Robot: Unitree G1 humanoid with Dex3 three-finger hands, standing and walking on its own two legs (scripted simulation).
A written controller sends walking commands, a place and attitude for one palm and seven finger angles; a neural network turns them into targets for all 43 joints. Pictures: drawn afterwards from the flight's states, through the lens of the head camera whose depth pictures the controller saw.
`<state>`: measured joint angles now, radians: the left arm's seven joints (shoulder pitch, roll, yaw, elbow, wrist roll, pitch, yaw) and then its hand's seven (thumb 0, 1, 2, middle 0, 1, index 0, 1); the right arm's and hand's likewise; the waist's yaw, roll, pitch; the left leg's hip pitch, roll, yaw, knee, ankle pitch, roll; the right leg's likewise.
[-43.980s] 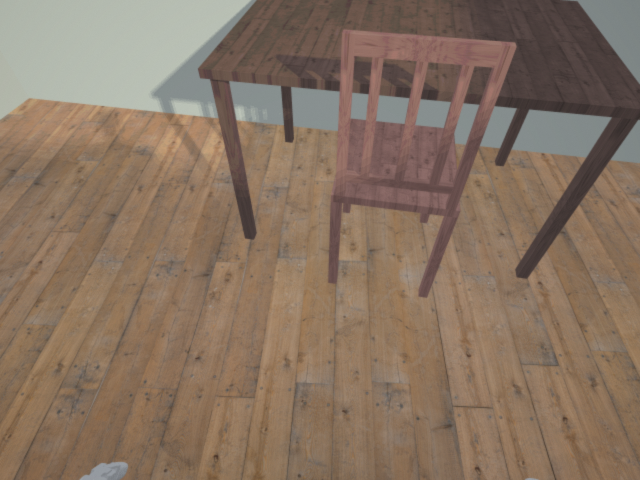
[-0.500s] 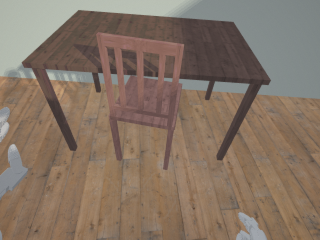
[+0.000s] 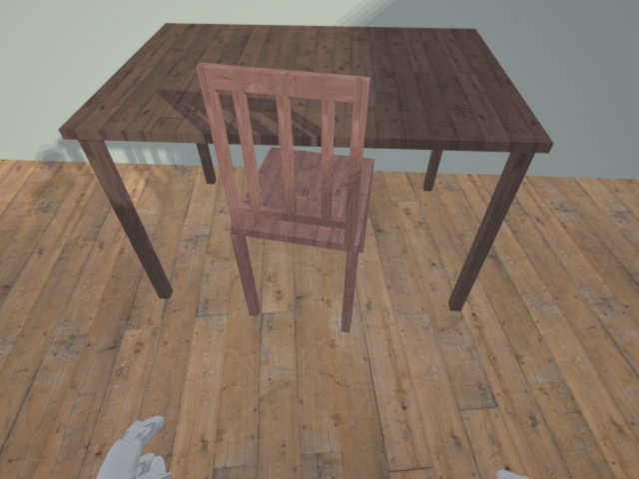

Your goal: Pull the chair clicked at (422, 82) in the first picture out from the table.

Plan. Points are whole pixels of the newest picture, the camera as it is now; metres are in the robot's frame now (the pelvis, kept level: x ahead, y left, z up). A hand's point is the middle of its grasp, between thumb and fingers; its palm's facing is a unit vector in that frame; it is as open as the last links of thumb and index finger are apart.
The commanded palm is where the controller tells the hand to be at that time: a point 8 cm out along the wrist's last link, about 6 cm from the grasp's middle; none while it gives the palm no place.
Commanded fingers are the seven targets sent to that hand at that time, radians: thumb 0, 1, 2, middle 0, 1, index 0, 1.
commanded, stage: let the arm hang, fingers relaxed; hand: left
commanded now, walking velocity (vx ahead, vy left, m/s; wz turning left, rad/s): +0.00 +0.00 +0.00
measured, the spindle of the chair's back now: (287, 160) +0.81 +0.11 -0.05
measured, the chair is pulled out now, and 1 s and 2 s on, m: -0.07 -0.07 -0.07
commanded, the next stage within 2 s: look to check the result in 0.90 s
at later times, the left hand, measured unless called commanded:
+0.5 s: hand out of the picture -0.06 +0.18 -0.16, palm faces +0.03 -0.98 -0.21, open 7.4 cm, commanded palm none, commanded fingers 0.00 0.90 0.90 -0.20 -0.30 -0.20 -0.30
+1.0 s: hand out of the picture +0.02 +0.16 -0.16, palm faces +0.02 -0.98 -0.19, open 7.4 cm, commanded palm none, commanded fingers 0.00 0.90 0.90 -0.20 -0.30 -0.20 -0.30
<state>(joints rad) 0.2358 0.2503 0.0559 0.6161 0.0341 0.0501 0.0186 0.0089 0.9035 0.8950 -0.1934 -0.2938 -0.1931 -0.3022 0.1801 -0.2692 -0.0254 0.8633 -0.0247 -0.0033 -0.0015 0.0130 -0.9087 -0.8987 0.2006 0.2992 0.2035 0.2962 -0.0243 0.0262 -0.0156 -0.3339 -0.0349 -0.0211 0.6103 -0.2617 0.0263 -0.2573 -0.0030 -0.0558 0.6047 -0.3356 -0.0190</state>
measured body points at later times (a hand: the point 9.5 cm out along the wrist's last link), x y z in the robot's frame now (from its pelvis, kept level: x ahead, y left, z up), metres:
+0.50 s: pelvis +0.00 +0.00 +0.01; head +0.02 +0.00 +0.46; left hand -0.05 +0.23 -0.14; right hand -0.03 -0.21 -0.15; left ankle +0.04 +0.10 -0.73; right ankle -0.01 -0.11 -0.73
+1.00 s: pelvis +0.01 -0.01 +0.01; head +0.03 -0.01 +0.46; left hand +0.02 +0.21 -0.15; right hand +0.00 -0.22 -0.15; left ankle +0.04 +0.10 -0.73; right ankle -0.01 -0.11 -0.73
